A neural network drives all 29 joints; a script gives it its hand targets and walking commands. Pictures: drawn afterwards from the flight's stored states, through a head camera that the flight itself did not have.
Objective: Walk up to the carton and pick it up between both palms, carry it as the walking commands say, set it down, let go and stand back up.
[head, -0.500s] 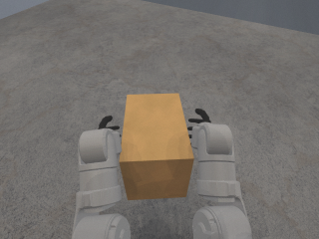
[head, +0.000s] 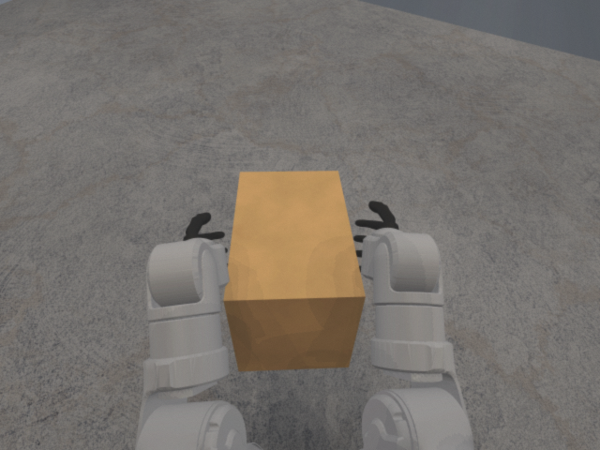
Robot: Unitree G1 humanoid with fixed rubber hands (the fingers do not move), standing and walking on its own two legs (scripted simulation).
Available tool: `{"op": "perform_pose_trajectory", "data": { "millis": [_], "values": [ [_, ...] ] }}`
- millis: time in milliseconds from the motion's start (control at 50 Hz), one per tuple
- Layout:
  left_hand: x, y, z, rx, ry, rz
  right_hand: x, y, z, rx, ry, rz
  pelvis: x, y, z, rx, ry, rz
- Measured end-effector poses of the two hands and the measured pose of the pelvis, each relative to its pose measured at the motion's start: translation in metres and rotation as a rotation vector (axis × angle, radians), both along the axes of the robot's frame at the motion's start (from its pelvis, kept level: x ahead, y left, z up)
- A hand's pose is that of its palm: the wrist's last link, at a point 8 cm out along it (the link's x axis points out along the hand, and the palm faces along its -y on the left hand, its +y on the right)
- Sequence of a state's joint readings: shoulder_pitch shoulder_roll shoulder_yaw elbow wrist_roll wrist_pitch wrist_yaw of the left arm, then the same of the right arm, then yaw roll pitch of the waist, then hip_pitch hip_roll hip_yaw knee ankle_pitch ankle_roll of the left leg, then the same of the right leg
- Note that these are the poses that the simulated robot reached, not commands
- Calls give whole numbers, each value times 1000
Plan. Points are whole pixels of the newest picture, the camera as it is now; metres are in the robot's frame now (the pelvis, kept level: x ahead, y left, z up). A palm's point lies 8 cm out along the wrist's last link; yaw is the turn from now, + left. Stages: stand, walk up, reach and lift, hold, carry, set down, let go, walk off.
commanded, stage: carry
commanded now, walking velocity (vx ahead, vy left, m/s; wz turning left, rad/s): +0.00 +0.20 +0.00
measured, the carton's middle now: (291, 264) +0.37 +0.02 +0.00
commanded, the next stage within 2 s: none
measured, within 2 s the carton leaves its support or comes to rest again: neither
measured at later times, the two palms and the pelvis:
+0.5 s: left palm (167, 283) +0.28 +0.17 +0.09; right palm (365, 280) +0.29 -0.07 +0.09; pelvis -0.04 +0.04 +0.01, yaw +1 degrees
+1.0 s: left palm (158, 307) +0.26 +0.17 +0.08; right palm (364, 312) +0.25 -0.06 +0.09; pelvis -0.08 +0.06 +0.00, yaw +1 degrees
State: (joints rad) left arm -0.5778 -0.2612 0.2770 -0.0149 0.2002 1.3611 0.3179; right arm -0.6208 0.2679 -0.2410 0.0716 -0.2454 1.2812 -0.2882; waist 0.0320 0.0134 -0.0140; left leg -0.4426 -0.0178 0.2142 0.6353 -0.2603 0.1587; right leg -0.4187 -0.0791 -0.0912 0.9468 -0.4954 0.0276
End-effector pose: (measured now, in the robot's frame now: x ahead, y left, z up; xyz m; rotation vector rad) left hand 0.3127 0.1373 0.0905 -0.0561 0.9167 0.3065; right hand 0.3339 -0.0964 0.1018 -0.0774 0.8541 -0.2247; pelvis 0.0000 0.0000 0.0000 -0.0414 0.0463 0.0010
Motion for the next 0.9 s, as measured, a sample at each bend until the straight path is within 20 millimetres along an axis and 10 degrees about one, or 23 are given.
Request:
{"op": "perform_pose_trajectory", "data": {
  "millis": [300, 580, 900],
  "values": [
    [-18, -5, 17, 58, -4, -47, -33, -6, 0, 67, -2, -55, -28, 17, 9, 47, 9, 9],
    [-38, 37, -1, 23, 1, 12, -43, 36, -12, 37, 11, -11, -48, 39, 4, 32, 5, 5],
    [-48, 17, -3, 27, -8, -77, -75, 15, -17, 64, 2, -109, -74, 50, 4, 41, 30, 10]
  ]
}}
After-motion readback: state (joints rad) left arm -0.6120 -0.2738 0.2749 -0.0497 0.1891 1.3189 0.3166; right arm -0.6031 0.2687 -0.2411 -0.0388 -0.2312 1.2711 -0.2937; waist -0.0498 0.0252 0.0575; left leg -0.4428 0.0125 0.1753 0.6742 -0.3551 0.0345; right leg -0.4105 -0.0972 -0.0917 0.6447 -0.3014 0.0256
